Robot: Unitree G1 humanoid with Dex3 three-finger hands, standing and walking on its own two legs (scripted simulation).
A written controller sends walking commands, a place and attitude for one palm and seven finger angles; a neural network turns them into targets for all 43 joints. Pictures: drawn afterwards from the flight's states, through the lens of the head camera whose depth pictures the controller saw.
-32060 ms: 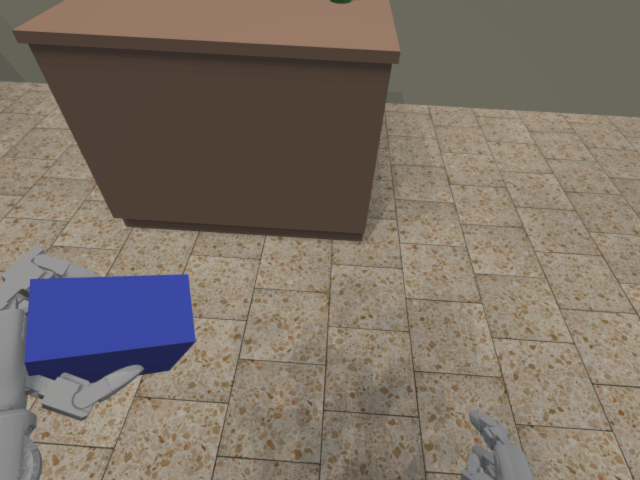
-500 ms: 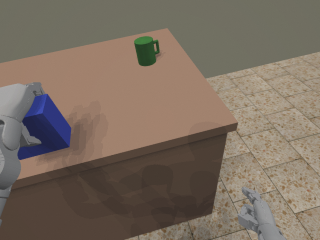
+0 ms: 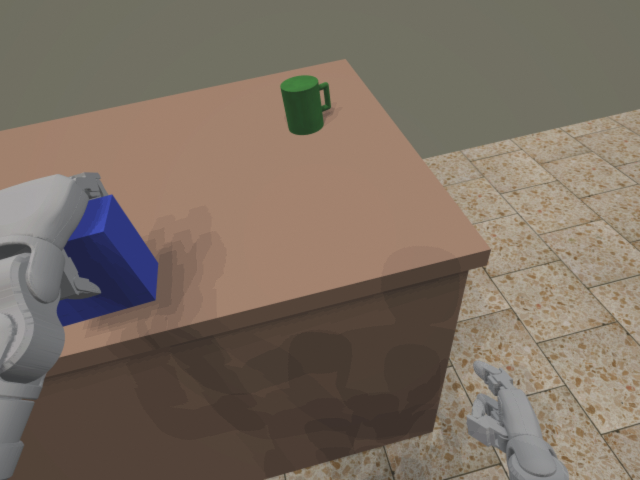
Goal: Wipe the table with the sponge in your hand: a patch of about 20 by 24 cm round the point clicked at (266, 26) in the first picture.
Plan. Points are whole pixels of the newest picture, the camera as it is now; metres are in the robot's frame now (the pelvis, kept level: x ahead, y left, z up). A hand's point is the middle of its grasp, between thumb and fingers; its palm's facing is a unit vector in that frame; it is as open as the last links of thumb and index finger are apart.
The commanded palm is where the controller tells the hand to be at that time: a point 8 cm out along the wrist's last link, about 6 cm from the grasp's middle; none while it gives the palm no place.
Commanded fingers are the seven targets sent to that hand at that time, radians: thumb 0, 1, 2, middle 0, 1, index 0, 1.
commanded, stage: lower the sponge onto the table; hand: left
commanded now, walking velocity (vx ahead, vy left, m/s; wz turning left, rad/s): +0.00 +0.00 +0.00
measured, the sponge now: (94, 274) +0.27 +0.33 +0.15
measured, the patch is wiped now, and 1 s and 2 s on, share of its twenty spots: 0.00 0.00 0.20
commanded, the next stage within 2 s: wipe forward along the first lane in 1.04 s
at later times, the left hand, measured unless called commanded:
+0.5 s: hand (88, 265) +0.26 +0.30 +0.19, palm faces +0.05 +0.00 -1.00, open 10.7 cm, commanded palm +0.22 +0.30 +0.27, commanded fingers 0.00 0.10 1.30 -1.20 -1.60 -1.20 -1.60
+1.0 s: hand (114, 267) +0.27 +0.29 +0.17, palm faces +0.03 +0.01 -1.00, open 10.7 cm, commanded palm +0.24 +0.30 +0.25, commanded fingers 0.00 0.10 1.30 -1.20 -1.60 -1.20 -1.60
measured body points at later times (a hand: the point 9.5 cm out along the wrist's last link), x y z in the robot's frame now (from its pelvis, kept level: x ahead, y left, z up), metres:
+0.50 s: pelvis +0.00 +0.00 +0.00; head -0.01 -0.06 +0.45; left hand +0.25 +0.30 +0.24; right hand +0.26 -0.19 -0.08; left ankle +0.01 +0.10 -0.74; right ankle +0.04 -0.08 -0.74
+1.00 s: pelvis +0.00 -0.01 +0.00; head -0.01 -0.07 +0.45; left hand +0.27 +0.29 +0.22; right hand +0.24 -0.22 -0.09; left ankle +0.01 +0.10 -0.74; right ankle +0.04 -0.08 -0.74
